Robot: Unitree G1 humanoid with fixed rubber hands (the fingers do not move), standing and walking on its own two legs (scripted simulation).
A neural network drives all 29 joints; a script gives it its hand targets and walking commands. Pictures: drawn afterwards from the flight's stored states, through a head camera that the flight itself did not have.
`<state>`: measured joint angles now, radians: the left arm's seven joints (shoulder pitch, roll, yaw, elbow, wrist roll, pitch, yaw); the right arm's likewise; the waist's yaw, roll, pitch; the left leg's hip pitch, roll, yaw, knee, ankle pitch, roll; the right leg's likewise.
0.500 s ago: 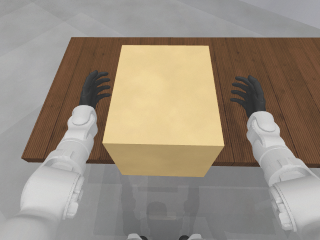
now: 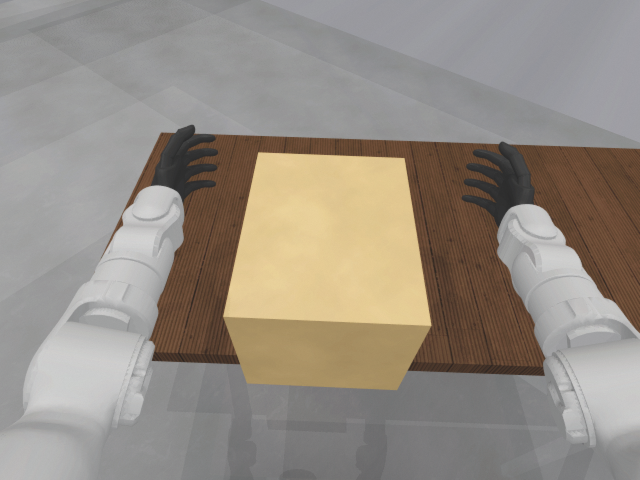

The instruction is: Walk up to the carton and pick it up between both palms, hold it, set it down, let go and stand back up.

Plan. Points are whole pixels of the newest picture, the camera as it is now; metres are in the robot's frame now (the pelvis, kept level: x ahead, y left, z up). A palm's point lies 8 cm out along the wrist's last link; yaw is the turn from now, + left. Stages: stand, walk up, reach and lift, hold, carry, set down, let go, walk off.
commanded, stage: set down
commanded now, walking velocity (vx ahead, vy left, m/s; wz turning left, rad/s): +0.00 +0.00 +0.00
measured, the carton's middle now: (326, 269) +0.43 +0.00 -0.03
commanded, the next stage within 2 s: none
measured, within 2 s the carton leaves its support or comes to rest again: neither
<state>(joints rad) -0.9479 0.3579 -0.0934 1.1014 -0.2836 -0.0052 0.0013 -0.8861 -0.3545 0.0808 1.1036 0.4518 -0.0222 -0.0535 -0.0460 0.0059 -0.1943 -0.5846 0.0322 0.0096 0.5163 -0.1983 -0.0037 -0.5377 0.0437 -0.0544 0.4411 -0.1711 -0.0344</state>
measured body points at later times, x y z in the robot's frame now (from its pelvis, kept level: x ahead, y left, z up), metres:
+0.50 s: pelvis +0.02 +0.00 +0.01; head +0.04 +0.00 +0.46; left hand +0.40 +0.21 +0.07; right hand +0.37 -0.23 +0.06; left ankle +0.02 +0.12 -0.73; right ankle +0.01 -0.10 -0.73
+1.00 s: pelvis +0.02 +0.01 +0.01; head +0.02 +0.01 +0.46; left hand +0.34 +0.21 +0.03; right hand +0.31 -0.22 +0.03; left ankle +0.02 +0.12 -0.73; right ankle +0.01 -0.10 -0.73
